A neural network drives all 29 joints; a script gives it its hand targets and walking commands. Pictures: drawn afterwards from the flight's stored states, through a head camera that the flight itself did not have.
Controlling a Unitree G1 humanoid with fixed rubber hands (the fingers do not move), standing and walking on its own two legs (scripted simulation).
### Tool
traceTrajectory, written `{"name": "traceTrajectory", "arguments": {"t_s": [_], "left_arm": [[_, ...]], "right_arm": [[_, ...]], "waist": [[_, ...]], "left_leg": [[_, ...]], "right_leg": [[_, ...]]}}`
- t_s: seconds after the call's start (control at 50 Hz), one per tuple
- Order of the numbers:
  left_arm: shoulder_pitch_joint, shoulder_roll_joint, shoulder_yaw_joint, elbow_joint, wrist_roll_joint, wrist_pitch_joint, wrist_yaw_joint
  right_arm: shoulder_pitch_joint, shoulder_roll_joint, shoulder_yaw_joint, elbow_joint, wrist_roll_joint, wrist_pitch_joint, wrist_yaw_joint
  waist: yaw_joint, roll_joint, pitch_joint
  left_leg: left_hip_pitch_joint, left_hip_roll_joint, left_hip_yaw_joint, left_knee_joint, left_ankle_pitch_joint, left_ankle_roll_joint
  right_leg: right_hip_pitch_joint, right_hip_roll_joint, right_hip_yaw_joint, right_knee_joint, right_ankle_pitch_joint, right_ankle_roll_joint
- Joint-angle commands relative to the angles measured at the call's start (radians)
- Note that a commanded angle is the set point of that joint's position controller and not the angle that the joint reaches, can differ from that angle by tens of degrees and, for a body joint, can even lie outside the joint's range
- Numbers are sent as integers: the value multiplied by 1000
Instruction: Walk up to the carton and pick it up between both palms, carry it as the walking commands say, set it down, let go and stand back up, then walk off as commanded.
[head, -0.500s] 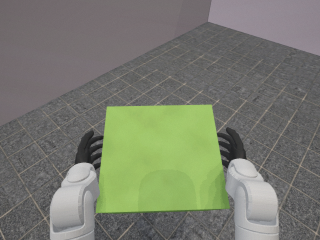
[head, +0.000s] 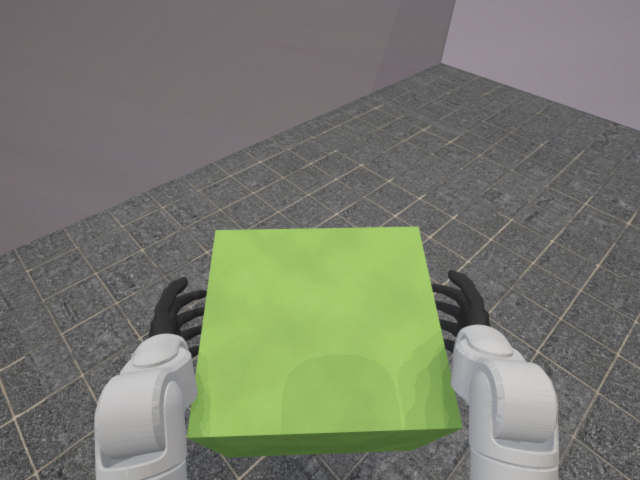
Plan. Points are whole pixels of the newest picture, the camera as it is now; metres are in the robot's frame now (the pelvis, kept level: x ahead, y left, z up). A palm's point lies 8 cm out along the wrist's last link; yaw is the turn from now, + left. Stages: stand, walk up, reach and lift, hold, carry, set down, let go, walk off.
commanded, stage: carry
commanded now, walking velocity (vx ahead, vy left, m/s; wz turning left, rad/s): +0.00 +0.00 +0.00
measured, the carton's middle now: (319, 346) +0.29 +0.00 +0.02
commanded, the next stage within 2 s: none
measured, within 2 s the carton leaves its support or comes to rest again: neither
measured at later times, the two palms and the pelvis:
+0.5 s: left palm (190, 321) +0.29 +0.15 +0.09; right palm (468, 320) +0.28 -0.17 +0.09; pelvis +0.01 -0.01 +0.01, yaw -1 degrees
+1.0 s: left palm (212, 399) +0.20 +0.12 +0.07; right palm (526, 395) +0.20 -0.21 +0.08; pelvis -0.06 -0.04 -0.02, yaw +0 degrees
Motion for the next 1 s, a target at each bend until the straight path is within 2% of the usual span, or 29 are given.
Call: {"name": "traceTrajectory", "arguments": {"t_s": [0.0, 0.04, 0.08, 0.18, 0.44, 0.48, 0.5, 0.54, 0.58, 0.64, 0.68, 0.7, 0.72, 0.74, 0.76, 0.78, 0.82, 0.84, 0.88, 0.94, 0.96, 0.98], "left_arm": [[-432, -873, -662, -57, -386, -13, -255], [-435, -881, -662, -59, -387, -15, -256], [-440, -881, -652, -53, -387, -15, -257], [-458, -863, -609, 27, -362, -45, -265], [-510, -856, -544, 170, -309, -169, -286], [-512, -870, -555, 138, -326, -182, -283], [-524, -974, -676, -71, -411, -158, -276], [-431, -918, -660, -46, -394, -101, -260], [-391, -870, -664, -51, -390, -64, -256], [-408, -868, -679, -79, -401, -35, -258], [-423, -888, -686, -96, -411, -27, -258], [-429, -895, -688, -102, -414, -25, -257], [-432, -899, -688, -104, -414, -22, -256], [-421, -903, -685, -101, -410, -20, -256], [-392, -907, -674, -95, -399, -18, -253], [-374, -905, -661, -89, -386, -16, -248], [-382, -908, -654, -95, -374, -13, -244], [-388, -909, -655, -100, -374, -13, -244], [-390, -912, -655, -112, -376, -15, -242], [-376, -912, -663, -122, -381, -12, -238], [-369, -908, -668, -115, -384, -9, -236], [-357, -905, -675, -99, -390, -6, -234]], "right_arm": [[-385, 891, 629, -31, 365, -3, 239], [-397, 900, 641, -47, 370, -4, 240], [-409, 901, 642, -46, 370, -3, 240], [-425, 881, 600, 41, 344, -34, 247], [-475, 878, 542, 194, 299, -160, 266], [-483, 892, 552, 160, 308, -172, 263], [-492, 995, 669, -51, 389, -149, 255], [-379, 932, 647, -26, 362, -97, 238], [-319, 880, 635, -26, 345, -61, 231], [-337, 871, 642, -63, 353, -35, 231], [-365, 887, 656, -97, 368, -27, 233], [-370, 895, 662, -110, 375, -23, 235], [-371, 903, 669, -121, 381, -19, 237], [-377, 904, 675, -134, 386, -15, 239], [-392, 895, 684, -148, 397, -8, 243], [-408, 892, 697, -151, 413, -4, 246], [-409, 904, 703, -136, 425, 0, 254], [-413, 904, 702, -136, 427, 1, 256], [-432, 899, 700, -151, 434, 2, 260], [-397, 891, 685, -149, 432, 5, 262], [-369, 887, 674, -134, 425, 7, 263], [-347, 885, 661, -121, 417, 8, 265]], "waist": [[8, 47, -169], [5, -10, -155], [2, -25, -148], [3, 13, -165], [4, 13, -208], [4, 22, -214], [4, 30, -224], [1, 60, -267], [-3, 80, -271], [-2, 115, -220], [3, 99, -197], [2, 58, -190], [0, -14, -187], [3, -94, -185], [20, -141, -200], [21, -114, -190], [17, -57, -176], [14, -55, -169], [10, -78, -173], [12, -114, -205], [1, -85, -205], [-15, -19, -193]], "left_leg": [[-63, 105, -104, -162, 1, 37], [-52, 75, -50, -121, 3, 25], [-30, 72, -33, -113, 31, 20], [3, 94, -46, -139, 102, 24], [55, 96, -22, -128, 177, 24], [81, 131, -32, -118, 300, 19], [95, 147, -37, -99, 370, 19], [143, 187, -62, -53, 518, 29], [160, 221, -94, -31, 582, 39], [97, 260, -133, -58, 446, 42], [21, 253, -105, -50, 311, 23], [-19, 231, -64, -16, 234, 5], [-58, 188, 3, 50, 137, -17], [-108, 139, 65, 155, -66, -39], [-114, 114, 91, 377, -250, -54], [-106, 116, 84, 541, -336, -63], [-99, 119, 70, 659, -321, -60], [-99, 116, 77, 643, -310, -59], [-65, 113, 103, 505, -300, -56], [14, 107, 110, 231, -275, -30], [63, 121, 93, 81, -189, -21], [177, 190, 36, -128, -32, -9]], "right_leg": [[215, -74, 169, -125, -96, 24], [200, -110, 192, -195, -140, 10], [182, -114, 190, -221, -155, 3], [201, -85, 159, -188, -70, 0], [243, -74, 140, -169, 63, -9], [240, -51, 110, -118, 154, 0], [232, -41, 101, -85, 192, 2], [203, -27, 96, -8, 256, 9], [171, -18, 106, 32, 268, 13], [145, -8, 124, 30, 187, 6], [178, -19, 141, -15, 166, -9], [200, -46, 162, -50, 208, -21], [221, -94, 196, -102, 270, -42], [239, -158, 242, -161, 348, -83], [197, -225, 289, -204, 398, -147], [140, -244, 284, -205, 393, -190], [89, -225, 243, -192, 306, -209], [85, -208, 222, -182, 289, -198], [89, -174, 193, -169, 261, -169], [116, -170, 234, -158, 240, -154], [98, -156, 220, -129, 228, -128], [0, -133, 179, -68, 196, -74]]}}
